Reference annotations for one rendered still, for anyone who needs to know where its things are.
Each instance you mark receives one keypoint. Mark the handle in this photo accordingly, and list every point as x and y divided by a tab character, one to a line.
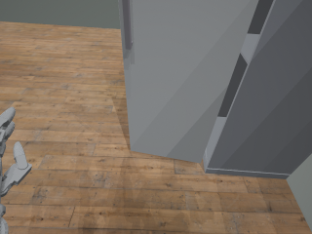
127	24

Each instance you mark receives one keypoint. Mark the fridge door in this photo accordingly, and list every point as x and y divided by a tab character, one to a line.
178	70

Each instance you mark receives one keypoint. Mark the robot left hand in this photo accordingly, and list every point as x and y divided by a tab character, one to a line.
19	170

